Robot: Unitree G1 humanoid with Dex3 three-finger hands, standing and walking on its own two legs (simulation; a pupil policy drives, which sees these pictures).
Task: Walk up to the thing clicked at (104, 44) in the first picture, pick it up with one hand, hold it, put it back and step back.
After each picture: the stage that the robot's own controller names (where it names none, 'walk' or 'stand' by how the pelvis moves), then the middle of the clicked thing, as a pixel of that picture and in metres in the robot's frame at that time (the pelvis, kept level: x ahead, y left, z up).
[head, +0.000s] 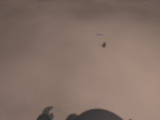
stand; (104, 45) +1.68 -0.31 -0.72
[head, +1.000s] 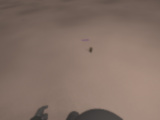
walk; (90, 49) +1.56 +0.11 -0.70
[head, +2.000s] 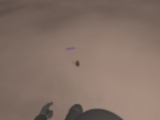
walk; (77, 63) +0.99 +0.33 -0.71
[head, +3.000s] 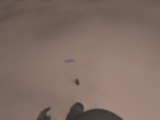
walk; (77, 81) +0.62 +0.29 -0.72
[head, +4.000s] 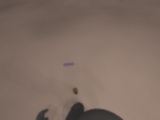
stand; (75, 91) +0.42 +0.25 -0.71
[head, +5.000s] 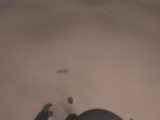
stand; (70, 100) +0.35 +0.23 -0.72
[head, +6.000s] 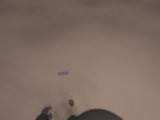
stand; (71, 103) +0.33 +0.23 -0.72
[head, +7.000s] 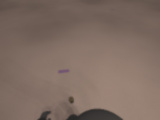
stand; (71, 100) +0.35 +0.23 -0.73
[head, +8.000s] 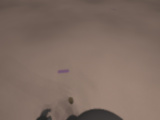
stand; (71, 100) +0.34 +0.23 -0.73
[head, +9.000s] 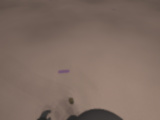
go down; (71, 101) +0.33 +0.23 -0.73
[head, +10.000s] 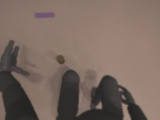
go down; (60, 60) +0.42 +0.27 -0.34
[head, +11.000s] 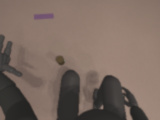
go down; (60, 60) +0.41 +0.28 -0.30
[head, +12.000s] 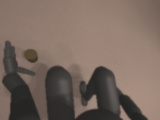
close in; (32, 56) +0.39 +0.32 -0.22
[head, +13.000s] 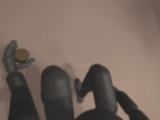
close; (21, 56) +0.39 +0.32 -0.22
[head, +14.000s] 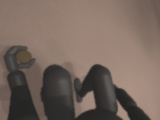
lift; (24, 57) +0.37 +0.31 -0.22
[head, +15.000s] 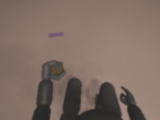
lift; (59, 71) +0.32 +0.23 -0.03
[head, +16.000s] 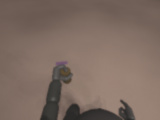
hold; (66, 75) +0.32 +0.18 -0.01
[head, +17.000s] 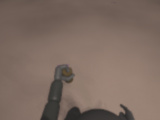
hold; (68, 75) +0.33 +0.17 +0.00
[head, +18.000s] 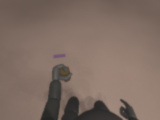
crouch; (65, 74) +0.34 +0.18 -0.06
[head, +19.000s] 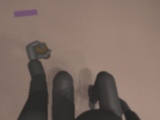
lower; (44, 51) +0.44 +0.29 -0.12
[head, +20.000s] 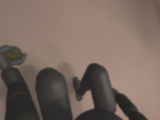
lower; (15, 56) +0.40 +0.32 -0.22
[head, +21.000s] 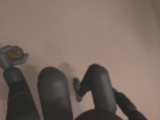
lower; (17, 56) +0.39 +0.32 -0.22
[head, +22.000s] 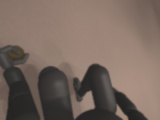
lower; (18, 56) +0.39 +0.32 -0.22
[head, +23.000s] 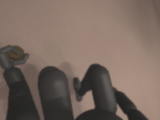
lower; (18, 56) +0.39 +0.32 -0.22
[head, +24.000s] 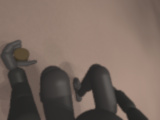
open; (21, 56) +0.38 +0.31 -0.23
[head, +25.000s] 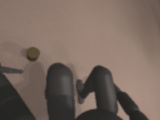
stand; (32, 54) +0.39 +0.30 -0.23
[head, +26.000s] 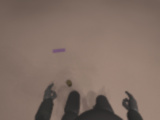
stand; (69, 83) +0.37 +0.22 -0.57
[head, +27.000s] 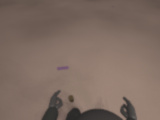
stand; (71, 98) +0.35 +0.21 -0.67
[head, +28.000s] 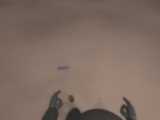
stand; (71, 98) +0.35 +0.21 -0.67
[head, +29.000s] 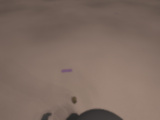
stand; (74, 100) +0.38 +0.20 -0.72
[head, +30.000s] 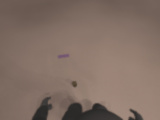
walk; (74, 84) +0.43 +0.17 -0.70
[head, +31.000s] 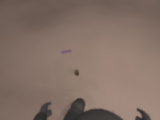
walk; (76, 72) +0.67 +0.26 -0.70
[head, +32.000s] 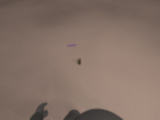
stand; (79, 61) +0.99 +0.26 -0.70
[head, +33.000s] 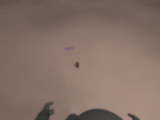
stand; (77, 64) +0.97 +0.24 -0.72
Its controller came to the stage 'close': yes
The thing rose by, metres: 0.71
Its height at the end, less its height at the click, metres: +0.00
